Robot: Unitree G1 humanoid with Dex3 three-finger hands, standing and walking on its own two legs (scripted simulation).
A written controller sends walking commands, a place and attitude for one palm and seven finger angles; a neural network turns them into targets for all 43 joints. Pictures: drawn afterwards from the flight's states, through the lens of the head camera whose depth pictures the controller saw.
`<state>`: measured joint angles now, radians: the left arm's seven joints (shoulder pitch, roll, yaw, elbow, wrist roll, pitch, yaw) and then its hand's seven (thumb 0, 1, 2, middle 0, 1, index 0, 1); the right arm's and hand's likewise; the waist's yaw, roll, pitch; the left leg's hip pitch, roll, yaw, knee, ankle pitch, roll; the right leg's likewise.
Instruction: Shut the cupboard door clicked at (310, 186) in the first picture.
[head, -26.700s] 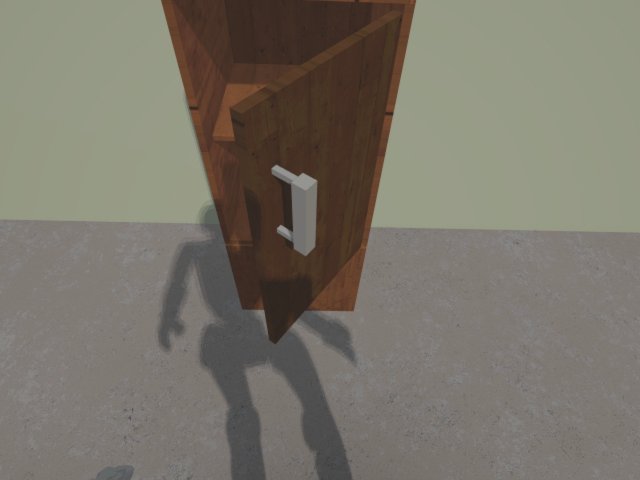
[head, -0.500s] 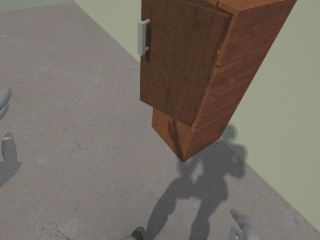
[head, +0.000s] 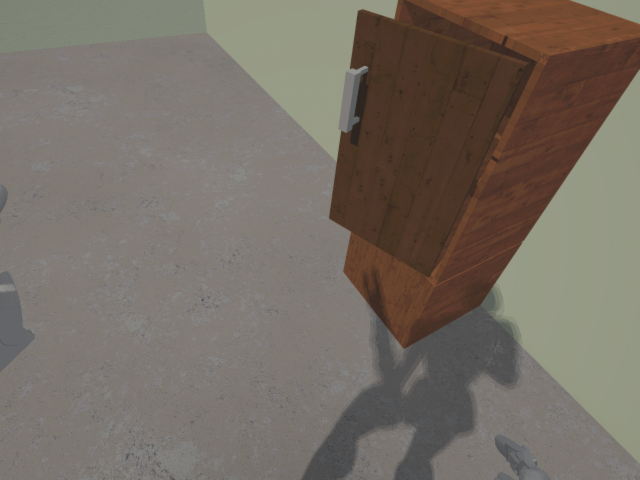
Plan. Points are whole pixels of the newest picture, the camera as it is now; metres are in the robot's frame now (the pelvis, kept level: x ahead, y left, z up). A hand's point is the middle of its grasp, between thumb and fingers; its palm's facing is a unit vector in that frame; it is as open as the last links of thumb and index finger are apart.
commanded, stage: stop stepping back and stand still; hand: left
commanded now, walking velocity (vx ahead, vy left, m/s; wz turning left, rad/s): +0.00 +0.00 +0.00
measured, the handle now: (354, 99) +0.89 -0.02 +0.07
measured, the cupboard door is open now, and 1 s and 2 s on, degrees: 21 21 21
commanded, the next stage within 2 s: let the arm hang, fingers relaxed in 1.02 s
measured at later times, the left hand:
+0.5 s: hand (6, 335) +0.19 +0.29 +0.17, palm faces +0.36 -0.78 -0.51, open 7.4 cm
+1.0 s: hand (65, 333) +0.20 +0.25 +0.16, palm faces +0.37 -0.81 -0.46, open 7.4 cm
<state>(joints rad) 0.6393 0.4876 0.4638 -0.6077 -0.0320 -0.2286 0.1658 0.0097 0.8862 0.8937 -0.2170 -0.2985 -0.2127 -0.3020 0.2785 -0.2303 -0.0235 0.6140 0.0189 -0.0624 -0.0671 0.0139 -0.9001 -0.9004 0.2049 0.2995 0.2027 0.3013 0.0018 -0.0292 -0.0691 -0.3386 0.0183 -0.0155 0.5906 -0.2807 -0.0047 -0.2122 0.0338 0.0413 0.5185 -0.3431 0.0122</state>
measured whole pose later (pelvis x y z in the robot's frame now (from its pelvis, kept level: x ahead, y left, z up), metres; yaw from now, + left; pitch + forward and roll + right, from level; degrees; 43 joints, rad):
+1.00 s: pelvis -0.02 +0.00 +0.01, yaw -4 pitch +1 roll -1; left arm 0.56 0.39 0.39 -0.41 -0.04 -0.18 0.16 0.01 0.89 0.89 -0.21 -0.30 -0.21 -0.30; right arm 0.22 -0.21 0.00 0.61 0.03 -0.05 -0.07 0.01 -0.90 -0.90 0.20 0.30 0.20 0.30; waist -0.01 0.03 -0.04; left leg -0.28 0.03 0.06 0.50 -0.23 0.01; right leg -0.19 0.02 -0.02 0.44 -0.27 -0.01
